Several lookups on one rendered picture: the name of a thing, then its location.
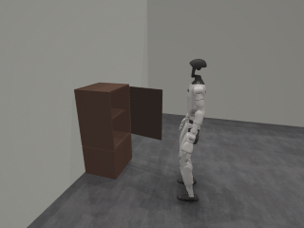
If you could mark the robot left forearm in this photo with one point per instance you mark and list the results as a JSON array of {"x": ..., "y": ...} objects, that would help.
[{"x": 195, "y": 127}]

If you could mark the left robot shin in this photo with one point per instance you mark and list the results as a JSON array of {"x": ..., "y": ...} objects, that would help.
[{"x": 187, "y": 177}]

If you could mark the robot right hand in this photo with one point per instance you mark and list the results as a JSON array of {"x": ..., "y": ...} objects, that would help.
[{"x": 184, "y": 121}]

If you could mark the left robot upper arm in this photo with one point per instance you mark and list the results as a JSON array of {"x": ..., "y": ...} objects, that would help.
[{"x": 198, "y": 92}]

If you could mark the cupboard door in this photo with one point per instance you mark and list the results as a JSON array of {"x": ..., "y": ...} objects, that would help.
[{"x": 146, "y": 112}]

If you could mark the right robot thigh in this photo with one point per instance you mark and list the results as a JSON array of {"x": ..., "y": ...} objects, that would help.
[{"x": 182, "y": 134}]

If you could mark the robot left hand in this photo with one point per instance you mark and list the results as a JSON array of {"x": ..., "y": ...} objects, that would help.
[{"x": 186, "y": 148}]

